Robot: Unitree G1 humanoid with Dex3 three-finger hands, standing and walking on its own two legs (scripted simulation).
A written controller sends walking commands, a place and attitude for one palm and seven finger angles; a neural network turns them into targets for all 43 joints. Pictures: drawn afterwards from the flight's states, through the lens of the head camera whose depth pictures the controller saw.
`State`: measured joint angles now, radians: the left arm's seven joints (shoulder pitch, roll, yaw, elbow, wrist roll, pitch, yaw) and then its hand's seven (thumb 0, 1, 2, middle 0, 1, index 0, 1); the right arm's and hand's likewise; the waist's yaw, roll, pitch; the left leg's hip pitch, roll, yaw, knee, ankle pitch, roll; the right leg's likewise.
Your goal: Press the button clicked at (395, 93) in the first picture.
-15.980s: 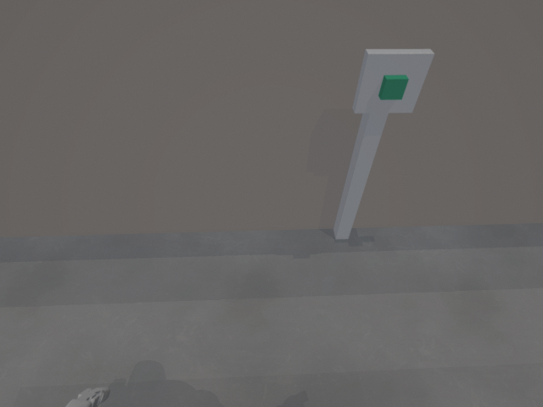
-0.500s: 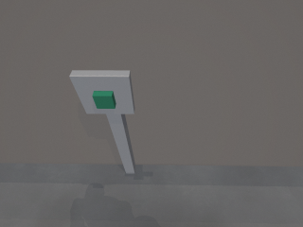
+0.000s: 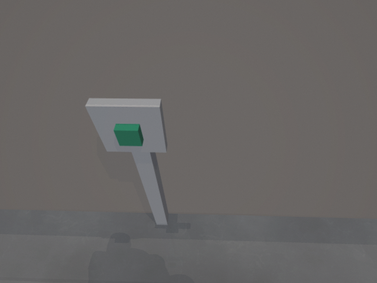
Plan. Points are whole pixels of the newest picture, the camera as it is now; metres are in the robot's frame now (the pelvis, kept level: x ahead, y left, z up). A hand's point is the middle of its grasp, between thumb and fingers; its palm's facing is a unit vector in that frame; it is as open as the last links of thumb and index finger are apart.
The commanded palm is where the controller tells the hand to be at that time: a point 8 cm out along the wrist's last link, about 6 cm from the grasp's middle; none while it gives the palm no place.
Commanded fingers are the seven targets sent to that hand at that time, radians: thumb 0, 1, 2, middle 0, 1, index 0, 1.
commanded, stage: come to a stop and stand still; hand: left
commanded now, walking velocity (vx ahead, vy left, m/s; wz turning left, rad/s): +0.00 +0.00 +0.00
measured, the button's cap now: (129, 134) +0.47 +0.18 +0.02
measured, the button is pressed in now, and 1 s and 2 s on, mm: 0 0 0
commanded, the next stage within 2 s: look again from close up in 0.04 s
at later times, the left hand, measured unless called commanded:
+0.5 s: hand out of the picture -0.01 +0.17 -0.17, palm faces +0.03 -0.98 -0.21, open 7.4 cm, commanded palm none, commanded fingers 0.00 0.90 0.90 -0.20 -0.30 -0.20 -0.30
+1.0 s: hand (99, 259) +0.17 +0.18 +0.01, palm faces +0.17 -0.98 -0.08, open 6.6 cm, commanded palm +0.07 +0.23 -0.05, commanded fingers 0.00 0.90 0.90 -0.56 -0.69 -0.56 -0.69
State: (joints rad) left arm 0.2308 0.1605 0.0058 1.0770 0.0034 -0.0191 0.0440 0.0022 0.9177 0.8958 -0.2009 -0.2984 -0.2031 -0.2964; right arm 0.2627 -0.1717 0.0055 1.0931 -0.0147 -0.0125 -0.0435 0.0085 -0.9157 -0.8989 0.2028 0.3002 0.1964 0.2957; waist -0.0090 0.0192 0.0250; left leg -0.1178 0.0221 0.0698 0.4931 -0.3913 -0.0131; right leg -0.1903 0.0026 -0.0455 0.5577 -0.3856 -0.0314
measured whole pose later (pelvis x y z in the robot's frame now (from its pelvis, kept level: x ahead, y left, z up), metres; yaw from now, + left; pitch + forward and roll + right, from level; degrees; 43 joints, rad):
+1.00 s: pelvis -0.07 +0.00 -0.01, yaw +2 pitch +6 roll +1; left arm 0.27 0.17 0.07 0.22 -0.18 -0.27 -0.01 0.02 0.93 0.90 -0.32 -0.43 -0.32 -0.43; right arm 0.23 -0.27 -0.03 0.77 0.02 -0.27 -0.07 0.02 -0.92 -0.90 0.21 0.30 0.20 0.30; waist -0.03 0.03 -0.09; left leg -0.42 0.00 0.04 0.70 -0.37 0.00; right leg -0.47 -0.04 -0.07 0.73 -0.36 -0.02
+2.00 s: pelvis -0.08 +0.03 -0.06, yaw +2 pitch +13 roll -3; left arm 0.42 0.26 0.17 -0.14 -0.27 -0.31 -0.23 0.02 0.90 0.90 -1.30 -1.50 -1.30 -1.49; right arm 0.24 -0.22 0.02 0.46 0.03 -0.19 -0.05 0.01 -0.91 -0.90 0.21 0.30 0.20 0.30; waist 0.00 0.01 -0.13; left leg -0.77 0.02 0.00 1.08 -0.54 0.03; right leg -0.76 -0.03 -0.10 1.01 -0.47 0.00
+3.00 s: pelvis -0.08 +0.01 -0.05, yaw +3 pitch +10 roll -2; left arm 0.26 0.26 0.21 0.06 -0.30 -0.34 -0.33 0.02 0.90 0.90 -1.30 -1.50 -1.30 -1.50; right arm 0.26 -0.26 0.04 0.53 0.03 -0.23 -0.06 0.01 -0.90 -0.90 0.21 0.30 0.20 0.30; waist 0.00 0.04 -0.10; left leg -0.69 0.02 -0.01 1.00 -0.49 0.01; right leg -0.69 -0.02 -0.11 0.95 -0.45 -0.03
